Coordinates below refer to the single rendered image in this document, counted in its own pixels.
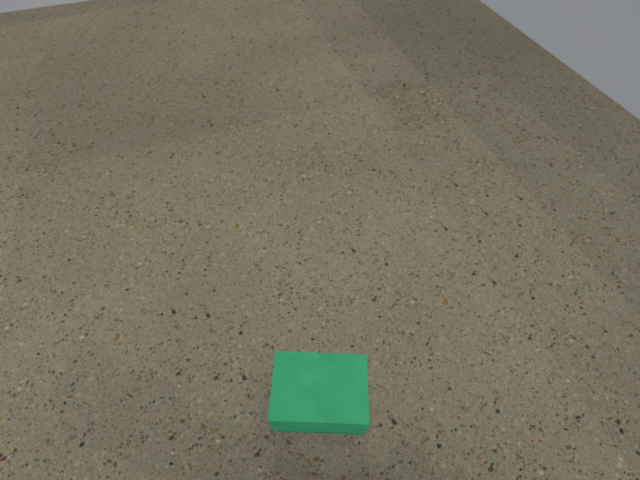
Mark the carton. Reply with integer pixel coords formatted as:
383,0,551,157
268,351,369,435

